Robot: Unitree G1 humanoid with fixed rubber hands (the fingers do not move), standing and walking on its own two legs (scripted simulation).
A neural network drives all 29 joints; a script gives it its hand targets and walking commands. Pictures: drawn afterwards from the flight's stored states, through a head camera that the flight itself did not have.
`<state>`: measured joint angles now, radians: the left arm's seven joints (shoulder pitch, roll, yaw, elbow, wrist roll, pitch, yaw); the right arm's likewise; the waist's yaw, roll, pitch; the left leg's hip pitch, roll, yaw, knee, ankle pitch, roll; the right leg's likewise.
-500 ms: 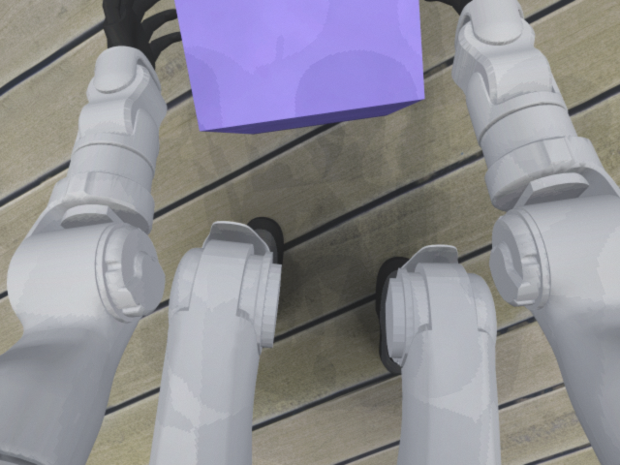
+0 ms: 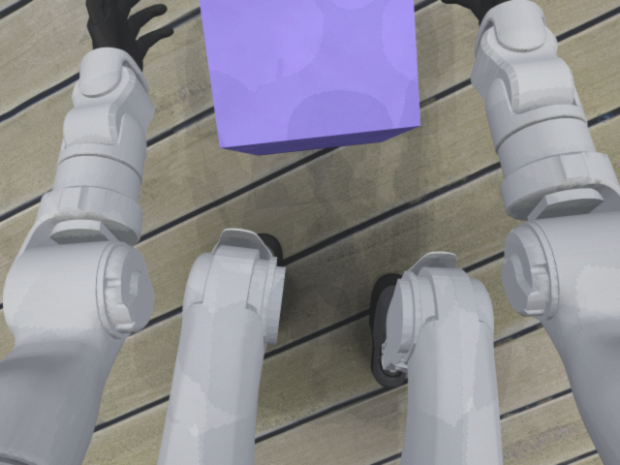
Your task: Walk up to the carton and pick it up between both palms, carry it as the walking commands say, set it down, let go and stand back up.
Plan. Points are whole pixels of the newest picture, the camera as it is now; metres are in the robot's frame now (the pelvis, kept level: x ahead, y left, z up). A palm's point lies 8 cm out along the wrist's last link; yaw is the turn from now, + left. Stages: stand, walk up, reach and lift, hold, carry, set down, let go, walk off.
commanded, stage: set down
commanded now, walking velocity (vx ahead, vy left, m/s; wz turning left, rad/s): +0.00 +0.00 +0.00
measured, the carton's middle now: (311, 67) +0.53 +0.07 -0.27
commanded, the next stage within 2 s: let go in 1.02 s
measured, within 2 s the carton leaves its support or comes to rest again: neither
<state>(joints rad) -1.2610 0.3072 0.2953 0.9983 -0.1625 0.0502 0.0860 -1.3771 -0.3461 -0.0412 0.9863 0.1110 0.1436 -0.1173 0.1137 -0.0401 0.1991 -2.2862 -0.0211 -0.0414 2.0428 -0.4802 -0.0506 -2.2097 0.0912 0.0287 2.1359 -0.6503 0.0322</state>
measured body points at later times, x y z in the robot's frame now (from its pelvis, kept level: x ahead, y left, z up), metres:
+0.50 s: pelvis +0.02 +0.00 +0.11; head +0.34 +0.02 +0.43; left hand +0.50 +0.27 +0.00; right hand +0.59 -0.10 +0.00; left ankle +0.13 +0.13 -0.36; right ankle +0.09 -0.12 -0.36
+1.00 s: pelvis +0.04 +0.01 +0.25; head +0.33 +0.02 +0.60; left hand +0.50 +0.27 +0.16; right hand +0.58 -0.11 +0.16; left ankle +0.13 +0.13 -0.36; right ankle +0.08 -0.12 -0.36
